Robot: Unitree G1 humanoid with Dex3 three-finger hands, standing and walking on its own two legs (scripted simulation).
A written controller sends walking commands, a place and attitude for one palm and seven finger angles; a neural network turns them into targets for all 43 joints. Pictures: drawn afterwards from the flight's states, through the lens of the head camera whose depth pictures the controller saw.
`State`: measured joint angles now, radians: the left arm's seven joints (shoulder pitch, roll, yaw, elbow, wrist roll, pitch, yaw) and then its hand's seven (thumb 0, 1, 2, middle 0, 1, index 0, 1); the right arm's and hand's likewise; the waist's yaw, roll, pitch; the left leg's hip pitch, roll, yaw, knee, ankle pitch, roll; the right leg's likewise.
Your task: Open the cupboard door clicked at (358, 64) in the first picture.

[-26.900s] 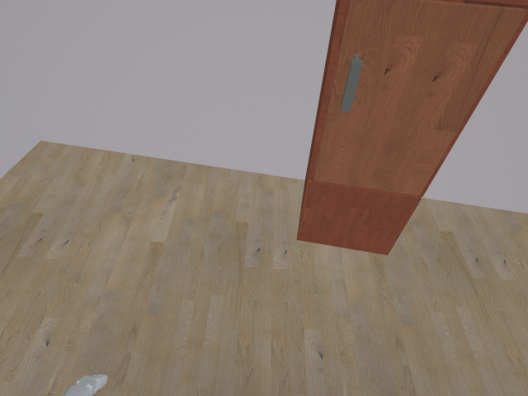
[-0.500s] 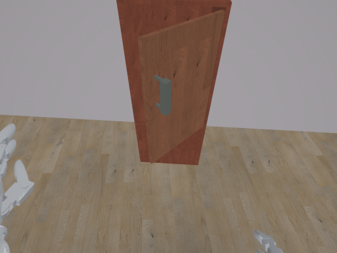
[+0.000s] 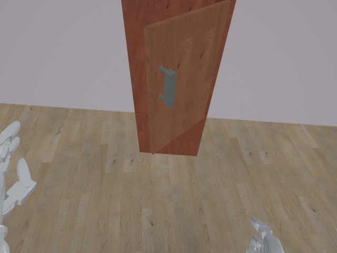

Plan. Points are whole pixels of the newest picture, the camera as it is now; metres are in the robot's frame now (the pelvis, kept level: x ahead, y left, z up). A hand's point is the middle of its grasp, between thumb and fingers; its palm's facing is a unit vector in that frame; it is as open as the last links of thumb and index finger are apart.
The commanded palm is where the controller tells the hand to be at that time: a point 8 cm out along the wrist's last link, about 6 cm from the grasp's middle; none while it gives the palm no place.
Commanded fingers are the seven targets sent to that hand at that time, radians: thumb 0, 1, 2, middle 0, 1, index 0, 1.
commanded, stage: let the arm hang, fingers relaxed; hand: left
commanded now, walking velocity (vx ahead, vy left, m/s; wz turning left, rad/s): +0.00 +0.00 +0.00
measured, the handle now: (165, 86) +0.61 +0.06 +0.05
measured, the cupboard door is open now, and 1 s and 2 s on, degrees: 46 46 46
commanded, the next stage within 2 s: look to check the result in 1.16 s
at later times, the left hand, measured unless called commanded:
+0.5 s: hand out of the picture +0.01 +0.17 -0.18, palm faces +0.03 -0.98 -0.18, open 7.1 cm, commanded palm none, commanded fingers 0.00 0.90 0.90 -0.20 -0.30 -0.20 -0.30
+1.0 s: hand out of the picture +0.08 +0.18 -0.16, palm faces +0.03 -0.97 -0.25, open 7.4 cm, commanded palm none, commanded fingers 0.00 0.90 0.90 -0.20 -0.30 -0.20 -0.30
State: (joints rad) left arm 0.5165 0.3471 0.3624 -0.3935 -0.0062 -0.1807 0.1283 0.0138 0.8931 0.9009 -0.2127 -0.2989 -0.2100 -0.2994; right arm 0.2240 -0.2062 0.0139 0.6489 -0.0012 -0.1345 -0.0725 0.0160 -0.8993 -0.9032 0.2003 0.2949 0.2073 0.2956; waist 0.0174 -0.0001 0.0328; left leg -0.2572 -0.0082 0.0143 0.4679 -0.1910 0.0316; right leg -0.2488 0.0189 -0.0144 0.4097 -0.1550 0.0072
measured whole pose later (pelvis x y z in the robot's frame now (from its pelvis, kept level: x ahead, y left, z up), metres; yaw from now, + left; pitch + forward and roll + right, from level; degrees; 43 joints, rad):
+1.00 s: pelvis +0.04 -0.02 +0.00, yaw +2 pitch -1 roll +0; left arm 0.17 0.21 0.01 1.11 0.01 -0.01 0.02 0.00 0.91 0.90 -0.20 -0.30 -0.20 -0.30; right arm 0.19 -0.20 0.00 1.12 -0.02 0.00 -0.01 0.01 -0.90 -0.90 0.20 0.29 0.21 0.30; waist -0.01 0.02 0.04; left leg -0.17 -0.02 -0.02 0.39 -0.20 0.01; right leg -0.18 0.02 -0.02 0.40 -0.20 -0.03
